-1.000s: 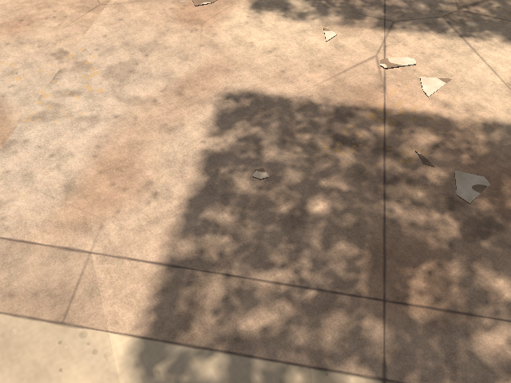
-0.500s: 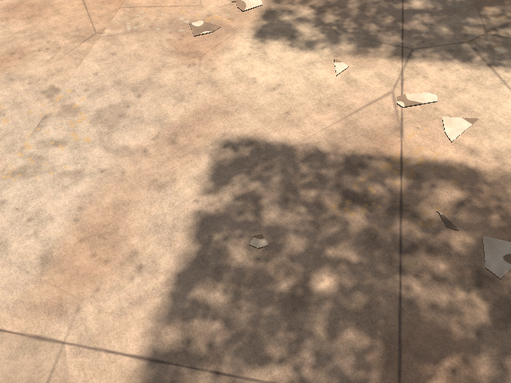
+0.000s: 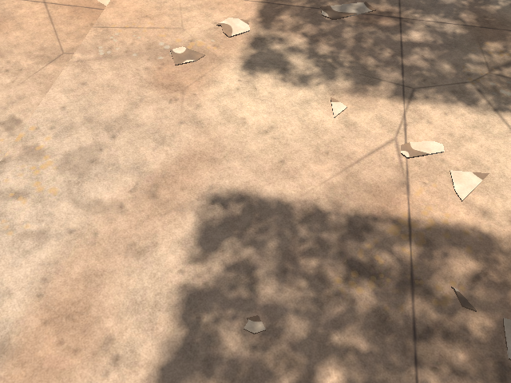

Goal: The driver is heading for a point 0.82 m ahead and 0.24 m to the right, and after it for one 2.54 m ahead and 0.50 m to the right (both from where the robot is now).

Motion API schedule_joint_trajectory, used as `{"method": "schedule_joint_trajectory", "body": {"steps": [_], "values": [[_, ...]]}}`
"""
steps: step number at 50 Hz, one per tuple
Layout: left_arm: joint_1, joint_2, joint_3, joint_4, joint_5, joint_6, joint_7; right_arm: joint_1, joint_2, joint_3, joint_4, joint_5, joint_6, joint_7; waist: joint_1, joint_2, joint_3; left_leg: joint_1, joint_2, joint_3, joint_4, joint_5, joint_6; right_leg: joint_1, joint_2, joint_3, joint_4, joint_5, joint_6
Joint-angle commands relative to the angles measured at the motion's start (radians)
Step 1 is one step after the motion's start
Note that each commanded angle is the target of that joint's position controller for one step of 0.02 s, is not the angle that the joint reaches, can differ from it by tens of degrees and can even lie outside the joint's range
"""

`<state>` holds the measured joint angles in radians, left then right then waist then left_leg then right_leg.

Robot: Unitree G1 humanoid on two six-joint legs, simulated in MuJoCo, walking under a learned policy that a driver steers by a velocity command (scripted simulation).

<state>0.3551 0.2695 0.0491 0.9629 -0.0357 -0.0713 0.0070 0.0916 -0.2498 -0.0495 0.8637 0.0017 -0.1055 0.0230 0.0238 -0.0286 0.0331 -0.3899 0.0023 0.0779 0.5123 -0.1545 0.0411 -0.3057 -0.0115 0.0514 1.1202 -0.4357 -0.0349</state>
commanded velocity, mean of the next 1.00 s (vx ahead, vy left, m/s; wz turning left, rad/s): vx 0.48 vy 0.00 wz -0.44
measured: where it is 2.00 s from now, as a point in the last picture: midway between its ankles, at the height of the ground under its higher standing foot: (332, 303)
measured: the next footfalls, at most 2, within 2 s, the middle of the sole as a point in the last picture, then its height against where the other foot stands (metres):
right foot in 0.44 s outside the picture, level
left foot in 0.92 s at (299, 289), level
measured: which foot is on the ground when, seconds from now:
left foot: down 0.00-0.42, up 0.44-0.90, down 0.92-1.00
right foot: up 0.00-0.42, down 0.44-0.94, up 0.96-1.00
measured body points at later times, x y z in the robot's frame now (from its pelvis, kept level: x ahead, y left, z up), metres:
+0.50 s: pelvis +0.27 -0.07 -0.01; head +0.30 -0.09 +0.43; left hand +0.51 +0.14 -0.11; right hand +0.24 -0.36 -0.15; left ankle +0.12 +0.10 -0.65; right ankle +0.33 -0.16 -0.73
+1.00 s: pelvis +0.55 -0.12 -0.01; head +0.58 -0.14 +0.44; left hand +0.71 +0.11 -0.13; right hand +0.62 -0.44 -0.10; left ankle +0.69 -0.08 -0.73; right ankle +0.35 -0.17 -0.67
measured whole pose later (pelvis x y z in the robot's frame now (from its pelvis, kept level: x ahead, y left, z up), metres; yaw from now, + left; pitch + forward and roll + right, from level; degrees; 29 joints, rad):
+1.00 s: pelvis +0.55 -0.12 -0.01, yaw -28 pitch +2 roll +1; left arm 0.34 0.28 0.07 0.82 -0.01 -0.04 0.02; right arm 0.04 -0.26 -0.04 0.79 -0.02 -0.13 0.04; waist 0.05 -0.01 0.04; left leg -0.46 -0.03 0.03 0.52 -0.10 0.04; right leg -0.22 0.09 0.17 0.98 -0.56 -0.01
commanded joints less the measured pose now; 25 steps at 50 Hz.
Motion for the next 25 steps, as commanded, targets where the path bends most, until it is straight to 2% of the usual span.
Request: {"method": "schedule_joint_trajectory", "body": {"steps": [1, 3, 6, 9, 11, 14, 16, 17, 19, 20, 21, 22, 23, 24, 25], "values": [[-0.031, 0.105, 0.038, -0.081, 0.000, -0.009, 0.011, 0.093, -0.088, -0.022, 0.001, -0.014, -0.013, -0.006, -0.049, 0.132, -0.075, 0.317, 0.281, -0.302, -0.310, 0.013, 0.134, -0.316, -0.125, 0.060, 0.069, 0.127, -0.006], [-0.010, 0.056, 0.035, -0.083, -0.003, 0.017, 0.008, 0.079, -0.086, -0.025, 0.013, -0.017, -0.019, -0.005, -0.022, 0.129, -0.047, 0.242, 0.264, -0.210, -0.360, 0.068, 0.139, -0.277, -0.140, 0.053, 0.038, 0.157, -0.003], [-0.067, 0.048, 0.039, -0.123, 0.006, 0.039, 0.007, 0.090, -0.122, -0.038, 0.031, -0.019, -0.022, -0.019, -0.014, 0.094, -0.004, 0.230, 0.266, -0.106, -0.395, 0.151, 0.149, -0.355, -0.149, 0.059, -0.042, 0.261, 0.012], [-0.136, 0.040, 0.037, -0.153, 0.011, 0.032, -0.008, 0.104, -0.142, -0.043, 0.038, -0.020, -0.014, -0.033, -0.028, 0.081, 0.014, 0.259, 0.244, -0.007, -0.404, 0.199, 0.133, -0.375, -0.139, 0.037, -0.211, 0.413, 0.019], [-0.210, 0.029, 0.029, -0.178, 0.015, 0.028, -0.022, 0.120, -0.157, -0.046, 0.040, -0.015, -0.008, -0.040, -0.053, 0.068, 0.031, 0.276, 0.237, 0.047, -0.408, 0.213, 0.123, -0.357, -0.128, -0.012, -0.320, 0.481, 0.015], [-0.312, 0.020, 0.020, -0.228, 0.016, 0.027, -0.041, 0.180, -0.179, -0.053, 0.055, -0.003, 0.009, -0.045, -0.093, 0.050, 0.061, 0.374, 0.266, 0.087, -0.386, 0.246, 0.119, -0.387, -0.114, -0.059, -0.420, 0.478, 0.000], [-0.352, 0.026, 0.019, -0.261, 0.014, 0.029, -0.054, 0.207, -0.190, -0.058, 0.064, 0.007, 0.026, -0.044, -0.098, 0.057, 0.071, 0.456, 0.290, 0.106, -0.343, 0.316, 0.108, -0.407, -0.100, -0.084, -0.459, 0.420, -0.018], [-0.356, 0.034, 0.022, -0.275, 0.013, 0.030, -0.060, 0.206, -0.198, -0.061, 0.064, 0.011, 0.035, -0.045, -0.088, 0.066, 0.066, 0.486, 0.299, 0.118, -0.308, 0.397, 0.099, -0.392, -0.085, -0.101, -0.472, 0.378, -0.032], [-0.310, 0.068, 0.039, -0.286, 0.013, 0.035, -0.067, 0.181, -0.226, -0.070, 0.051, 0.018, 0.049, -0.049, -0.041, 0.105, 0.012, 0.517, 0.301, 0.147, -0.180, 0.718, 0.076, -0.280, -0.023, -0.157, -0.475, 0.278, -0.069], [-0.229, 0.097, 0.056, -0.273, 0.010, 0.038, -0.067, 0.167, -0.238, -0.074, 0.045, 0.021, 0.058, -0.052, 0.010, 0.120, -0.038, 0.511, 0.293, 0.158, -0.052, 0.851, 0.065, -0.172, 0.018, -0.181, -0.476, 0.236, -0.094], [-0.083, 0.143, 0.084, -0.239, 0.007, 0.038, -0.060, 0.143, -0.239, -0.072, 0.036, 0.025, 0.064, -0.054, 0.095, 0.105, -0.111, 0.446, 0.261, 0.180, 0.144, 0.857, 0.037, 0.033, 0.062, -0.189, -0.543, 0.285, -0.128], [0.081, 0.227, 0.123, -0.198, 0.007, 0.047, -0.038, 0.150, -0.213, -0.062, 0.021, 0.010, 0.058, -0.055, 0.161, 0.017, -0.200, 0.220, 0.217, 0.181, 0.440, 0.593, -0.011, 0.335, 0.001, -0.037, -0.585, 0.290, -0.179], [0.053, 0.336, 0.136, -0.199, 0.000, 0.041, -0.029, 0.245, -0.044, -0.012, -0.034, -0.030, 0.029, -0.037, 0.026, -0.250, -0.261, -0.247, 0.006, 0.099, 0.791, -0.372, -0.073, 0.661, -0.255, 0.516, -0.661, 0.189, -0.360], [0.091, 0.266, 0.111, -0.232, 0.016, 0.025, -0.035, 0.154, -0.110, -0.016, -0.055, 0.015, -0.019, -0.020, 0.089, -0.142, -0.396, -0.378, -0.034, -0.144, 0.915, -0.452, -0.059, 0.733, -0.336, 0.794, -0.829, 0.057, -0.418], [0.053, 0.203, 0.093, -0.227, 0.025, 0.010, -0.038, 0.048, -0.161, -0.030, -0.084, 0.053, -0.045, -0.011, 0.105, -0.083, -0.254, -0.466, 0.021, -0.164, 0.895, -0.352, -0.026, 0.654, -0.309, 0.653, -0.851, 0.130, -0.354]]}}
